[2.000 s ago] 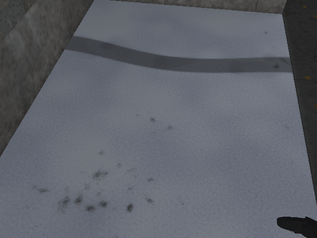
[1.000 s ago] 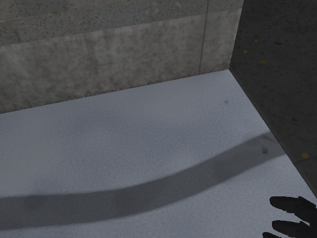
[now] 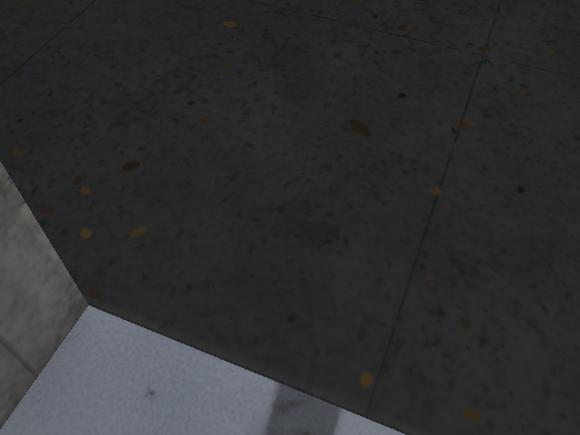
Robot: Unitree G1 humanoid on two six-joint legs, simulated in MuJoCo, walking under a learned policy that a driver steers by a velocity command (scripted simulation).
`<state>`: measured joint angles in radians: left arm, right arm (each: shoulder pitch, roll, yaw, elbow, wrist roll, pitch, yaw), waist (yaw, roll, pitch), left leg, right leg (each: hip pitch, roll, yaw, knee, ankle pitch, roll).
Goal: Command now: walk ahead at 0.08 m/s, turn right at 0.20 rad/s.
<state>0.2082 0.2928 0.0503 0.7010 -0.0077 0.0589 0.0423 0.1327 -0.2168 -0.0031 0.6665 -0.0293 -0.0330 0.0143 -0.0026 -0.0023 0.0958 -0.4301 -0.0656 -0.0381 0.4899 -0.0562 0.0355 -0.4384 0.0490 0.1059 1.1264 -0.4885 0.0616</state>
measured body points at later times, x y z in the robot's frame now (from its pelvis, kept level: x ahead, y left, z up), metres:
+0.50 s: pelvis +0.04 +0.02 +0.01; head +0.06 +0.02 +0.46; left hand +0.24 +0.28 -0.09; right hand +0.16 -0.28 -0.07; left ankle +0.07 +0.12 -0.73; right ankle +0.03 -0.12 -0.71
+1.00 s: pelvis +0.06 -0.04 +0.00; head +0.09 -0.10 +0.45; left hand +0.38 +0.06 -0.07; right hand -0.02 -0.36 -0.11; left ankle +0.09 +0.12 -0.65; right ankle +0.04 -0.13 -0.72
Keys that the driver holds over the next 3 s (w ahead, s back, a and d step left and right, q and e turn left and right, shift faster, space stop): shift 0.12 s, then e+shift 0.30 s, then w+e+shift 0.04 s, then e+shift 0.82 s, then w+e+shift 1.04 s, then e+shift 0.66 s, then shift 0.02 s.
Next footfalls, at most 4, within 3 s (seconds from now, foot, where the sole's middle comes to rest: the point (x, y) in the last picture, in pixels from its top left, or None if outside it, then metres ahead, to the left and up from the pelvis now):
0.16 right None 0.07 -0.13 -0.76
0.92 right None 0.07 -0.16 -0.76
1.40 left None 0.26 -0.06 -0.76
1.92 right None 0.02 -0.51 -0.76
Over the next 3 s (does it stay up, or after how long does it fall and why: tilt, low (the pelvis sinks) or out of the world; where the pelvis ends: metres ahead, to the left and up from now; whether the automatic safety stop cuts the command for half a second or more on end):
stays up -0.13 -0.97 0.01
